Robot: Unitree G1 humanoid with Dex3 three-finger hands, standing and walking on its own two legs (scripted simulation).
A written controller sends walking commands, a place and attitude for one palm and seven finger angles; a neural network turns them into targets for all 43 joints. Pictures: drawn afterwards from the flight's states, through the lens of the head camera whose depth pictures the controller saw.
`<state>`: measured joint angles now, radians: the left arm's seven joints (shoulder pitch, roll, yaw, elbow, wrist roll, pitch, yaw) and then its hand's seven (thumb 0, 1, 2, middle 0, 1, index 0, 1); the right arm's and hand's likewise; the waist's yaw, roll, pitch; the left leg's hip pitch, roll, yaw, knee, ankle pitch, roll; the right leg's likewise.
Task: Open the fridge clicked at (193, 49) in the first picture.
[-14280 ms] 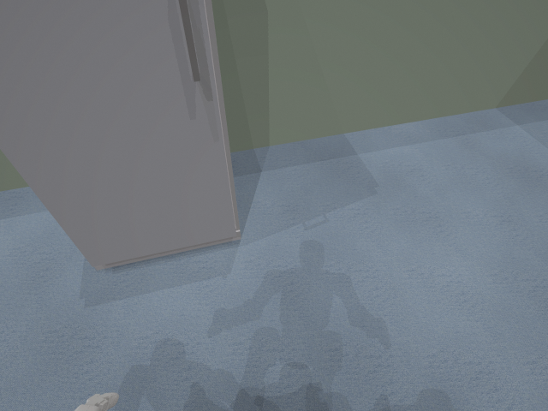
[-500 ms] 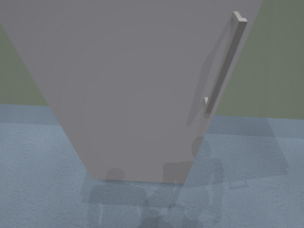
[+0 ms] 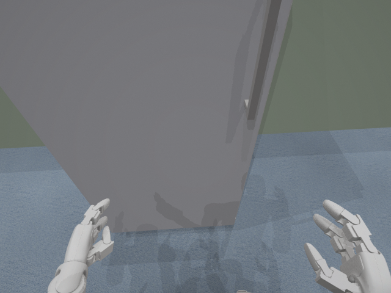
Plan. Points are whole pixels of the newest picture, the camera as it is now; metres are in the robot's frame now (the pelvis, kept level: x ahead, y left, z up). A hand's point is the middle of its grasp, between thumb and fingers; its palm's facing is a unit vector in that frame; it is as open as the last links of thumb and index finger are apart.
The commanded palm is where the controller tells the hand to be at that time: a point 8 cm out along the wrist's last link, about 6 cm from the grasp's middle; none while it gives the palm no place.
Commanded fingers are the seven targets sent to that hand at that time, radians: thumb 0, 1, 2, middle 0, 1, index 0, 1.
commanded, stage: raise the hand to about handle height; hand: right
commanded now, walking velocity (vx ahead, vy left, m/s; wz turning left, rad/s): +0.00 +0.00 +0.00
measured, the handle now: (258, 58) +0.49 -0.12 +0.24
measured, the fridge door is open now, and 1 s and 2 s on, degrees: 0 0 0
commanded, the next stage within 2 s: move the hooked fingers beside the handle in 1.58 s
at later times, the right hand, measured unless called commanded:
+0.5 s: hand (359, 197) +0.24 -0.25 +0.15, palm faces +0.01 +1.00 -0.09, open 12.2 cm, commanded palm +0.21 -0.29 +0.17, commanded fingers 0.00 0.31 -0.38 0.29 1.08 0.29 1.08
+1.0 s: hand out of the picture +0.28 -0.28 +0.25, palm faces +0.07 +0.99 -0.13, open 13.9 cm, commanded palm +0.25 -0.32 +0.26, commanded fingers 0.00 0.50 -0.30 0.30 1.20 0.30 1.20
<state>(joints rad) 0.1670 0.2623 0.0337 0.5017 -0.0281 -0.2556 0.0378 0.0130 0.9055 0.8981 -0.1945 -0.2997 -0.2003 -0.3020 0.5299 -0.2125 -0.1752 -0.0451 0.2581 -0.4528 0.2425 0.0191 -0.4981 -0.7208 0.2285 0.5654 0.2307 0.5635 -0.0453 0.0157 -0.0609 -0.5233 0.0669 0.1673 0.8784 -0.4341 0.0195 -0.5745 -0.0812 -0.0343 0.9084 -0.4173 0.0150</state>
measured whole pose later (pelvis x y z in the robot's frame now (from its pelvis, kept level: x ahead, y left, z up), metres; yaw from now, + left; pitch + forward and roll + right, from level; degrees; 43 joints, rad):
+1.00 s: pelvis +0.01 -0.01 +0.05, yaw +0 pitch -4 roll +0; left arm 0.21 0.25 -0.12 0.63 -0.08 -0.27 0.10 0.02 0.90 0.90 -0.20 -0.30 -0.21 -0.30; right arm -0.12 -0.48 -0.47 0.04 0.33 0.18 0.43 -0.01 0.49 -0.30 0.30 1.20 0.30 1.19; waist -0.07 -0.06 0.00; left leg -0.12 0.06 0.16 0.45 -0.25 0.00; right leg -0.16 -0.04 -0.07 0.47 -0.24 0.00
